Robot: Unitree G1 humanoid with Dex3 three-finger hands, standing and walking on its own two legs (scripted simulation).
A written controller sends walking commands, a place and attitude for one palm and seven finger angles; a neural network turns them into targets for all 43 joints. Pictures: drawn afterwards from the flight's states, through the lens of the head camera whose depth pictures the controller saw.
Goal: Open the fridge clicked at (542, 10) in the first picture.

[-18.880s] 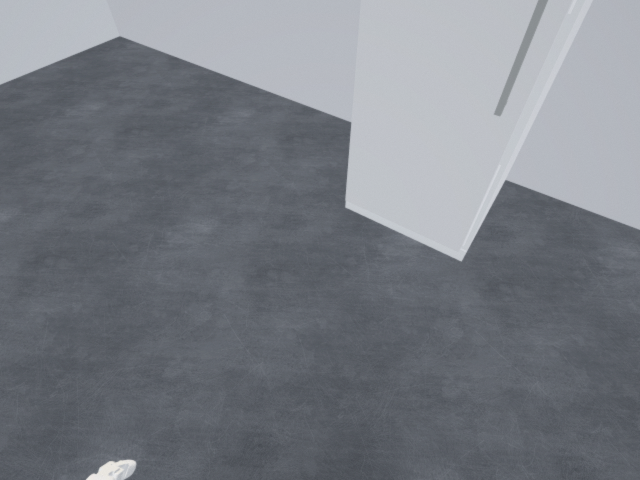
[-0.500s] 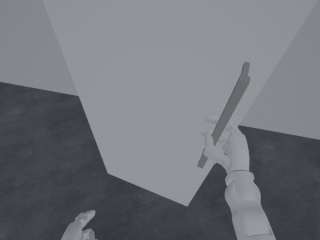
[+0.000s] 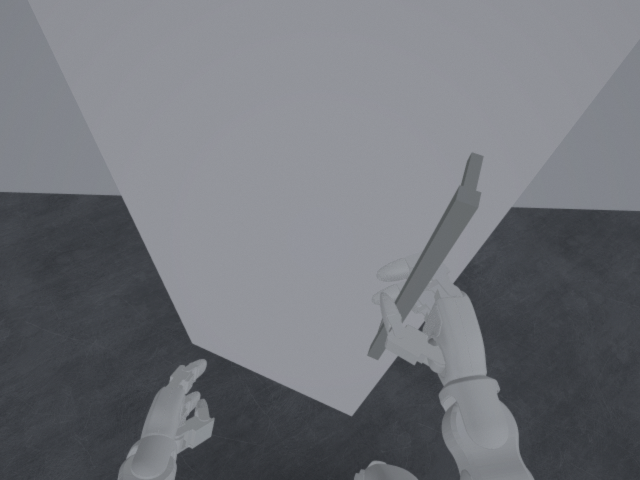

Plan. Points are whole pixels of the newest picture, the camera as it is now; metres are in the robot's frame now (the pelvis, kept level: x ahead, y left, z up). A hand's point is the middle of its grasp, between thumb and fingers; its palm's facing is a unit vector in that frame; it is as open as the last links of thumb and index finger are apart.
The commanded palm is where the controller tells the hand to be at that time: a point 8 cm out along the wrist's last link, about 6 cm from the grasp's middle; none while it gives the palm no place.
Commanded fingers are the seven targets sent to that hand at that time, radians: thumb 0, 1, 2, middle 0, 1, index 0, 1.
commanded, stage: walk backward, drawing the door open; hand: right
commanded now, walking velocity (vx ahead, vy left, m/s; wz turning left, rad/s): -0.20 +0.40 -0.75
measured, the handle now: (410, 284) +0.32 -0.06 +0.09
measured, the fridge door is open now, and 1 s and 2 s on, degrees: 25 60 75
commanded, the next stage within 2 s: stop walking and hold the door back in 1.22 s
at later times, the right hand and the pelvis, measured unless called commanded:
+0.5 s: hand (310, 426) +0.17 +0.04 +0.09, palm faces +0.21 +0.96 -0.18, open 6.0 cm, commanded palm +0.12 -0.01 +0.09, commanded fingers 0.00 -0.90 -0.90 0.45 1.40 0.45 1.40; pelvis -0.06 +0.19 -0.01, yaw -22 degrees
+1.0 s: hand out of the picture +0.08 +0.17 +0.09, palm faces +0.68 +0.71 -0.21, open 6.0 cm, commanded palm +0.02 +0.16 +0.09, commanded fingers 0.00 -0.90 -0.90 0.45 1.40 0.45 1.40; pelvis -0.04 +0.44 -0.01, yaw -46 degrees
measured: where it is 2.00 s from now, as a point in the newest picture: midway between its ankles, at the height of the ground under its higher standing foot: outside the picture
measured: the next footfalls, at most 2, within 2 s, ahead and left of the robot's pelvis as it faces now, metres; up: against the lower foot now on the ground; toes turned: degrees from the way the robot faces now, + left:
right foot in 0.08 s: +0.06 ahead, -0.12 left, +0.00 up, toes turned -7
left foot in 0.32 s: +0.05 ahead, +0.25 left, +0.00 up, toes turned -12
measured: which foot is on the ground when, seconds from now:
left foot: down 0.00-0.08, up 0.10-0.30, down 0.32-0.52, up 0.54-0.72, down 0.74-1.00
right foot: up 0.00-0.06, down 0.08-0.34, up 0.36-0.52, down 0.54-0.74, up 0.76-1.00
